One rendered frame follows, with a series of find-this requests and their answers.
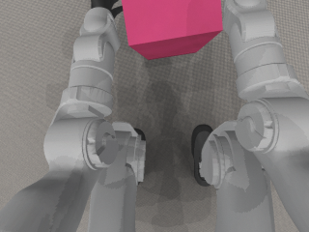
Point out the left robot hand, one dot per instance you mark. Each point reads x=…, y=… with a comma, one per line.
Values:
x=107, y=4

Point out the robot right foot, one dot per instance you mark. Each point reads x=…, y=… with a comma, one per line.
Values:
x=199, y=136

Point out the robot left forearm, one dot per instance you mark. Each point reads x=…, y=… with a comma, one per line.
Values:
x=92, y=68

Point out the robot right forearm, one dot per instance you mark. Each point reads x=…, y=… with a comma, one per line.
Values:
x=258, y=53

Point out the carton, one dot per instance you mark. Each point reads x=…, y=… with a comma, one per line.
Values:
x=166, y=28

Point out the right robot thigh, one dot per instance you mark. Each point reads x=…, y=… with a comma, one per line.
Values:
x=243, y=196

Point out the robot left upper arm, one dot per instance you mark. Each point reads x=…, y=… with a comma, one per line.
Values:
x=76, y=150

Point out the robot right upper arm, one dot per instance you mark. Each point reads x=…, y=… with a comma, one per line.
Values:
x=276, y=131

